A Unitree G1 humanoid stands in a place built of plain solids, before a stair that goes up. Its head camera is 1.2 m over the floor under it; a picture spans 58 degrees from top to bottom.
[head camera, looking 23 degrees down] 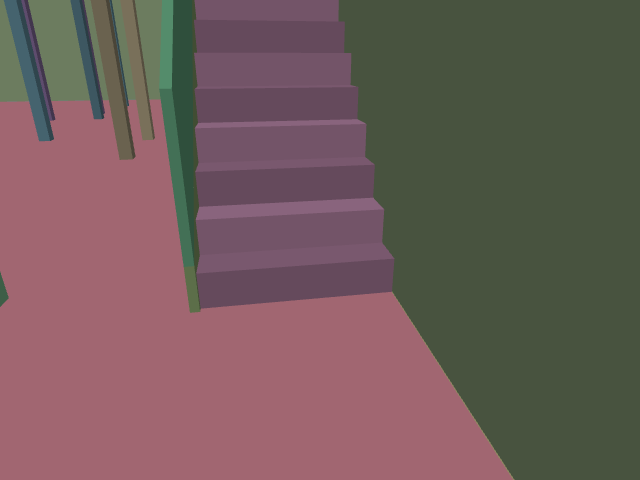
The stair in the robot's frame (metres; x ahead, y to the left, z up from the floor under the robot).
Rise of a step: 0.20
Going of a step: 0.22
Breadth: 1.03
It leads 10 degrees to the left of straight ahead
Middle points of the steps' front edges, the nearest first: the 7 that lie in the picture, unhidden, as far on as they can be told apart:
2.00 0.11 0.21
2.22 0.15 0.41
2.44 0.18 0.61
2.66 0.22 0.82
2.87 0.26 1.02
3.09 0.30 1.22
3.31 0.33 1.43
